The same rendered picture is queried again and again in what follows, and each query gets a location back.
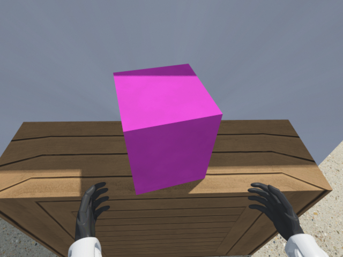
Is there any right robot hand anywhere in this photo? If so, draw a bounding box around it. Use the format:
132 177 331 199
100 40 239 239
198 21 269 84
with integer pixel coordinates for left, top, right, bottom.
248 183 304 241

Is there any carton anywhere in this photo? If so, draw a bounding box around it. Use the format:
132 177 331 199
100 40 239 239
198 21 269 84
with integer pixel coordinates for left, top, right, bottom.
113 64 222 195

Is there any pedestal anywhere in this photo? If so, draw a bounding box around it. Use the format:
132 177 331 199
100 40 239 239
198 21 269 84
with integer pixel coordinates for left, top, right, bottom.
0 119 333 257

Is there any left robot hand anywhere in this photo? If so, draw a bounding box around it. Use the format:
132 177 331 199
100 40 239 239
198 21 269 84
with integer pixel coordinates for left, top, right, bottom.
75 182 110 241

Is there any left robot forearm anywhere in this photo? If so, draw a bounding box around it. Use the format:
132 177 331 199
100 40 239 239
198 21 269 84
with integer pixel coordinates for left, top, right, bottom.
68 237 102 257

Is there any right robot forearm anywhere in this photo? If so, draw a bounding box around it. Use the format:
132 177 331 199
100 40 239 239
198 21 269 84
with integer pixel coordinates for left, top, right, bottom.
285 233 329 257

